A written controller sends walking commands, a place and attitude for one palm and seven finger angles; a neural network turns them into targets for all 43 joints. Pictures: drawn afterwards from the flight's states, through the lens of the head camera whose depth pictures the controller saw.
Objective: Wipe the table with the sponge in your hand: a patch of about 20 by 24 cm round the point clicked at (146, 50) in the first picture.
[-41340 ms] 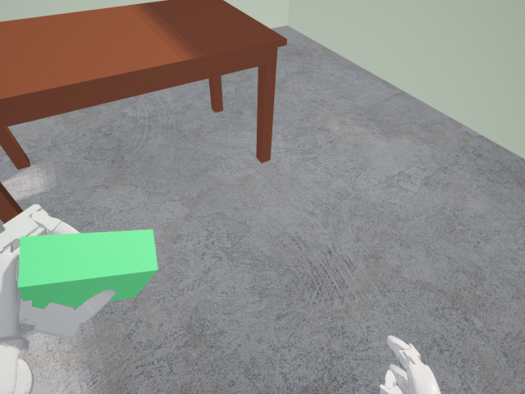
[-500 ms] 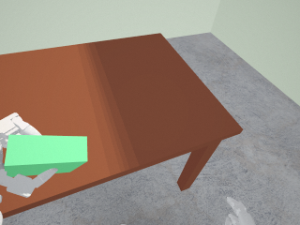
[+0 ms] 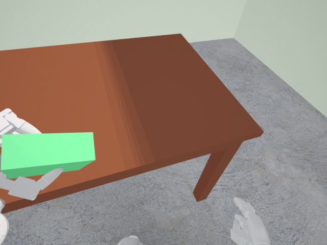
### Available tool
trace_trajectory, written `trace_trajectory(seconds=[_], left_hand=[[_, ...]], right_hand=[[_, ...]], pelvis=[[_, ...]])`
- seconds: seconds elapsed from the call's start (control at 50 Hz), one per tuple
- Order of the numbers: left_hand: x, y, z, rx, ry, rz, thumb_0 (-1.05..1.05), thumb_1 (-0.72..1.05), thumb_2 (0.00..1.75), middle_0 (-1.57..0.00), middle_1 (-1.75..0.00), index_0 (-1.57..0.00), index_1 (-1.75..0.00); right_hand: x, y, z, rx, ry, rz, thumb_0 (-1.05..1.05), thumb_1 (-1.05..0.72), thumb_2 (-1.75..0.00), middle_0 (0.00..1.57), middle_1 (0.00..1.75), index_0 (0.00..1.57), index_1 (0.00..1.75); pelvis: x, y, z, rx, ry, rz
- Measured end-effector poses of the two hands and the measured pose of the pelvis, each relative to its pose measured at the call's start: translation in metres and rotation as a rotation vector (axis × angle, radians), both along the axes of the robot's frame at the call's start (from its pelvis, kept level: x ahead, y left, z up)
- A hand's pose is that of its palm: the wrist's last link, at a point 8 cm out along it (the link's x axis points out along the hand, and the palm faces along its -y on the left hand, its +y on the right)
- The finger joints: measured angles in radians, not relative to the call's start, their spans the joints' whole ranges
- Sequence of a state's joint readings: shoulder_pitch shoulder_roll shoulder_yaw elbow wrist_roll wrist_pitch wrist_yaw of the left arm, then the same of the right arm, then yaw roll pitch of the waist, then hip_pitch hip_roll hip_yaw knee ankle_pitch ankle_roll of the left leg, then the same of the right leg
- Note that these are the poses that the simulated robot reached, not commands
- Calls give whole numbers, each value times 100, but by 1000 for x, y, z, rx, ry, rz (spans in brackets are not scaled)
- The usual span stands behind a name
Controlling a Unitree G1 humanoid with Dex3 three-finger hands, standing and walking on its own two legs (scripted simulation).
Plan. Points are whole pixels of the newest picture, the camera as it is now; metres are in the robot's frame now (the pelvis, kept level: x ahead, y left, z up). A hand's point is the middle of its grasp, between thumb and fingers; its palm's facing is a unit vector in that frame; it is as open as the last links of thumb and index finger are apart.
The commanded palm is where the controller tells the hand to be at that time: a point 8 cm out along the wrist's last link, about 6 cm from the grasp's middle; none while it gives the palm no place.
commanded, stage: step back with the hand held close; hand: left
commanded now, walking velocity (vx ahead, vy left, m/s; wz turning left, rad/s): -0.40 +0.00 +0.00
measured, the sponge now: (61, 155) +0.23 +0.22 +0.16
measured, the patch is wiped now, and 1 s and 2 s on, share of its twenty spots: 0.95 0.95 0.95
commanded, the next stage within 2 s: stop stepping back and stand still in 0.38 s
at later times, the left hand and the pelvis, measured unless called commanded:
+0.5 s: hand out of the picture +0.08 +0.21 +0.18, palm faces +0.39 -0.83 -0.40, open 9.3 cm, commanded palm +0.02 +0.25 +0.20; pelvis -0.14 -0.03 +0.00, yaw +0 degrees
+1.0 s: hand out of the picture -0.09 +0.17 +0.19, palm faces +0.48 -0.78 -0.41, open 9.3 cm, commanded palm -0.14 +0.20 +0.20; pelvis -0.28 -0.10 +0.00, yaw +5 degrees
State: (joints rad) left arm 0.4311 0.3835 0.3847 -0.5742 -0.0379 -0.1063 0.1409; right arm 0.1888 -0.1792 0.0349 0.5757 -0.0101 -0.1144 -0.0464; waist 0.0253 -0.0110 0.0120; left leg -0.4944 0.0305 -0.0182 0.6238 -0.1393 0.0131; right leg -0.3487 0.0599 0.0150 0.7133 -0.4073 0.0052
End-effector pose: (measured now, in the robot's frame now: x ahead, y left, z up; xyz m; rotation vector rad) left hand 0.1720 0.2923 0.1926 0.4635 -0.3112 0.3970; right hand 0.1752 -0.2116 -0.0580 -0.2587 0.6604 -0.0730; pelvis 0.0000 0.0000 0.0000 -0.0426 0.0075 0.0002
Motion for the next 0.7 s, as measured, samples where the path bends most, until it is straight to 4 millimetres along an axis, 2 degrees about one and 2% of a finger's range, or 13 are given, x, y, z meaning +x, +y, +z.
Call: trace_trajectory(seconds=[0.08,0.16,0.22,0.26,0.32,0.38,0.46,0.52,0.6,0.7], left_hand=[[-12,-22,2,8,16,-60,-2,-47,107,-79,-140,-82,-142],[-30,-32,4,-3,23,-111,-2,-47,107,-80,-139,-82,-142],[-42,-27,3,10,30,-109,-2,-47,107,-80,-139,-82,-142],[-51,-19,1,26,21,-100,-2,-47,107,-80,-139,-82,-142],[-68,-9,-3,49,19,-70,-2,-47,107,-80,-139,-82,-142],[-87,-10,-6,34,51,-35,-2,-47,107,-80,-139,-82,-142],[-119,-29,-2,2,48,-35,-2,-47,107,-80,-140,-82,-142],[-144,-48,2,25,33,-42,-2,-47,107,-80,-140,-82,-142],[-179,-68,3,53,38,-44,-2,-47,107,-80,-140,-82,-142],[-216,-78,-3,7,70,-46,-2,-47,107,-80,-139,-82,-142]], right_hand=[[-22,-6,-10,25,33,-8,1,-90,-90,21,30,21,30],[-48,-18,-7,10,98,-61,1,-90,-90,21,30,21,30],[-63,-24,-1,-20,107,-82,1,-90,-90,21,30,21,30],[-70,-28,0,-45,83,-90,1,-90,-90,21,30,21,30],[-83,-32,-1,-51,53,-104,1,-91,-90,20,30,21,30],[-103,-31,2,-23,28,-88,1,-91,-90,20,30,20,30],[-135,-32,0,23,14,-61,1,-91,-90,20,30,21,30],[-157,-39,-10,49,12,-42,1,-90,-90,20,30,21,30],[-189,-55,-26,71,32,-42,1,-90,-90,21,30,21,30],[-233,-81,-24,43,76,-86,1,-91,-90,20,30,21,30]], pelvis=[[-16,-7,0,-37,-10,13],[-28,-10,7,6,8,17],[-41,-9,9,34,31,27],[-52,-4,3,32,44,38],[-76,-3,-2,63,31,22],[-97,-8,1,64,5,5],[-123,-19,4,46,-14,5],[-143,-33,-1,37,-15,9],[-175,-49,-6,1,-52,34],[-205,-62,-2,57,-24,36]])
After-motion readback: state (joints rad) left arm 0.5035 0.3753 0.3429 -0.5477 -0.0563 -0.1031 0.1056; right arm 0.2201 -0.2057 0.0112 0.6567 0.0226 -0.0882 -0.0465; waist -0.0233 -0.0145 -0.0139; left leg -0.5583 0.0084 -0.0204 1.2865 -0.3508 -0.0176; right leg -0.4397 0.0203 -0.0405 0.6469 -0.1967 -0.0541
